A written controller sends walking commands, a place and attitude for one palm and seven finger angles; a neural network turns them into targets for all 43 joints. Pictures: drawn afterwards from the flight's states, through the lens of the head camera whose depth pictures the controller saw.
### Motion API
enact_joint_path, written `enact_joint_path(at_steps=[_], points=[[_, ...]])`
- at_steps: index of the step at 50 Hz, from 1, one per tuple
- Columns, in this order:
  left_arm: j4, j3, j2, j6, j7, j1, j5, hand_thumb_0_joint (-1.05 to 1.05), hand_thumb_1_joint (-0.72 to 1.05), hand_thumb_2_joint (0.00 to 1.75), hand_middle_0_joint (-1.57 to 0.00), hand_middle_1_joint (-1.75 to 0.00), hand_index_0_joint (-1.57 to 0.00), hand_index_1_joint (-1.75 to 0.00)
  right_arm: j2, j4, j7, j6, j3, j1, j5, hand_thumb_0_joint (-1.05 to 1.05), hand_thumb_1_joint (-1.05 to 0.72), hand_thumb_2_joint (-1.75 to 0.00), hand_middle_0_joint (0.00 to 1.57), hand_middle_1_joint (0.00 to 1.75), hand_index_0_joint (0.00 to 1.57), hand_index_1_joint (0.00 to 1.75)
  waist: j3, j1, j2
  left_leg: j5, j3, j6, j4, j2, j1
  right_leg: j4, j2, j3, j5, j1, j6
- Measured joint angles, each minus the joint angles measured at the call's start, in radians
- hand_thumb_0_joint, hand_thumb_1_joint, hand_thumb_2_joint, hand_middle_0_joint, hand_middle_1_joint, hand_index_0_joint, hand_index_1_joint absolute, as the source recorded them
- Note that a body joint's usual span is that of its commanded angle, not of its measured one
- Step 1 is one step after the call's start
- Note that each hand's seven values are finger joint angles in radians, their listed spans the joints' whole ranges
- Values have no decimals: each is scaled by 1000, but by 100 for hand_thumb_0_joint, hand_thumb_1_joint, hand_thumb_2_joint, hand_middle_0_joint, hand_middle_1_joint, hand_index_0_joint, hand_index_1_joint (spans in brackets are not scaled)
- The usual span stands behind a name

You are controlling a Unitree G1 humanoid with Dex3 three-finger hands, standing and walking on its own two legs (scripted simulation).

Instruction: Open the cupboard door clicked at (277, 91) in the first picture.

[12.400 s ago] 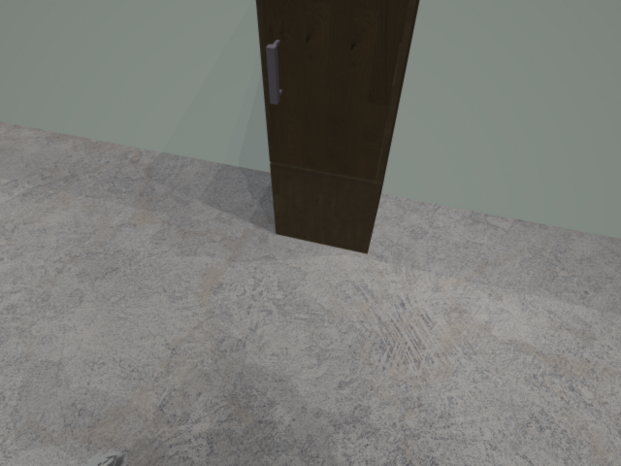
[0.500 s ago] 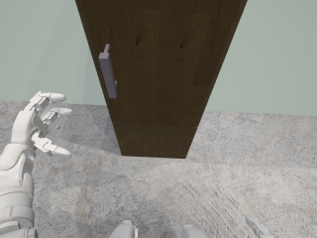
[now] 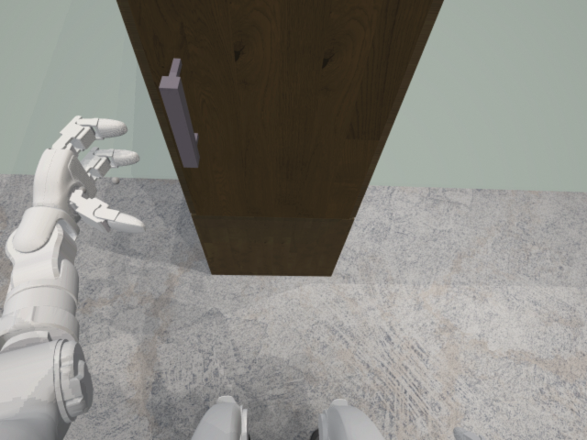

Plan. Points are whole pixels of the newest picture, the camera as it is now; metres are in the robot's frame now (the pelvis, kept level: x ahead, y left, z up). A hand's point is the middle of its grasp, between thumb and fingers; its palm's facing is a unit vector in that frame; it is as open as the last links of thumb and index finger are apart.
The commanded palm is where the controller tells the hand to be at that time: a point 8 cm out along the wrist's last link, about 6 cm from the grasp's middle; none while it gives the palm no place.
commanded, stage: move the hooked fingers beside the handle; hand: left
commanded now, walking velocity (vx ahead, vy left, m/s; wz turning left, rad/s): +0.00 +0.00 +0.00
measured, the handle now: (184, 116) +0.57 +0.16 +0.06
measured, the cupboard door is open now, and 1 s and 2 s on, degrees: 0 0 0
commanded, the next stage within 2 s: slide the fingers in behind the handle in 1.34 s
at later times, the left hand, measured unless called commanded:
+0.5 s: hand (146, 137) +0.52 +0.21 +0.07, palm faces -0.02 -1.00 -0.01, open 14.0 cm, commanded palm +0.51 +0.26 +0.07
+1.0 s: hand (143, 134) +0.52 +0.22 +0.07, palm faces -0.03 -1.00 -0.01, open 14.0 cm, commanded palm +0.50 +0.26 +0.06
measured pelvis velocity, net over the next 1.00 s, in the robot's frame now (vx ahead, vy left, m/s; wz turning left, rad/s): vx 0.01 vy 0.01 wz -0.03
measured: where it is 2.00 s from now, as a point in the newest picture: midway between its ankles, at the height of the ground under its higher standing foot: outside the picture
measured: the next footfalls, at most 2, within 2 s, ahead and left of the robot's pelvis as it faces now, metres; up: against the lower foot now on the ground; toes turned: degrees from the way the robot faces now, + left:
none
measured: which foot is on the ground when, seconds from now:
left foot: down 0.00-1.00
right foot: down 0.00-1.00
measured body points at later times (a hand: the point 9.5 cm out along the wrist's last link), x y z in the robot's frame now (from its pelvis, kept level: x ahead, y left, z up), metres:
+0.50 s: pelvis +0.00 +0.00 -0.01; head +0.14 +0.02 +0.41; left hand +0.51 +0.26 +0.07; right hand +0.00 -0.27 -0.12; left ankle +0.03 +0.11 -0.67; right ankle +0.01 -0.12 -0.67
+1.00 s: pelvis +0.01 +0.01 -0.01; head +0.15 +0.03 +0.42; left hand +0.52 +0.27 +0.07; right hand +0.00 -0.26 -0.11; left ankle +0.03 +0.11 -0.67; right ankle +0.01 -0.12 -0.67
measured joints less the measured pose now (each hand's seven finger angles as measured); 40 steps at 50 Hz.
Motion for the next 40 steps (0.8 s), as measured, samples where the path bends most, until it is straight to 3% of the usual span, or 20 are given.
enact_joint_path(at_steps=[21, 29, 33, 40], points=[[203, 31, 100, -3, 56, -251, 80, -1, -50, 30, -30, -120, -30, -120, -4, 17, 10, 57, 12, 45, -20, 0, -90, -90, 20, 30, 20, 30, 7, -72, 10, -13, -8, -5, 54, 17, -114, 44, 16, -5, -5, -111, -6], [262, 57, 168, 10, 66, -347, 115, -1, -50, 30, -30, -120, -30, -120, -8, 7, 14, 65, 21, 57, -31, 0, -90, -90, 20, 30, 20, 30, 12, -108, 15, -21, -14, -5, 82, 25, -171, 60, 25, -9, -7, -163, -7], [254, 68, 184, 17, 55, -342, 114, -1, -49, 30, -30, -120, -33, -123, -6, 1, 20, 78, 21, 71, -34, 0, -90, -90, 20, 30, 20, 30, 12, -108, 16, -24, -11, -4, 84, 29, -180, 58, 28, -6, -6, -174, -5], [222, 69, 162, 21, 49, -299, 100, -1, -50, 30, -30, -120, -31, -121, 1, 5, 27, 95, 21, 79, -32, 0, -90, -90, 20, 30, 20, 30, 13, -98, 14, -26, -8, 0, 70, 29, -164, 38, 29, -3, -3, -155, 0]])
